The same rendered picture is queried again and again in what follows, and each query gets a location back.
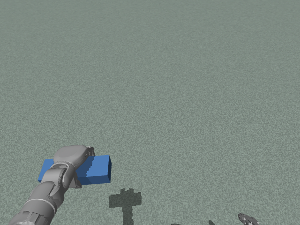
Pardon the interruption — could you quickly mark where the left robot arm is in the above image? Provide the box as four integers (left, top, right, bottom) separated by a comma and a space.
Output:
8, 161, 75, 225

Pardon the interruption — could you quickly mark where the carton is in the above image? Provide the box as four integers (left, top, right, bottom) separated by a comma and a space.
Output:
38, 155, 112, 185

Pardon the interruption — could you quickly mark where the right robot hand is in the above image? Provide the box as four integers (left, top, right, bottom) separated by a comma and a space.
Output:
238, 213, 259, 225

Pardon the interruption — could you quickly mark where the left robot hand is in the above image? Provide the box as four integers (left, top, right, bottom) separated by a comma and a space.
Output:
53, 145, 95, 188

